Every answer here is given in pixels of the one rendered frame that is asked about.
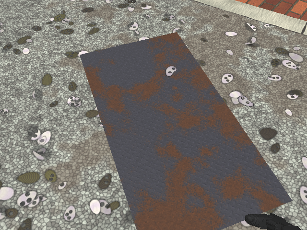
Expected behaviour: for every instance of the robot right hand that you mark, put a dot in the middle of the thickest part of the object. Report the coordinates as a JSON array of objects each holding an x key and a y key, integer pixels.
[{"x": 269, "y": 222}]

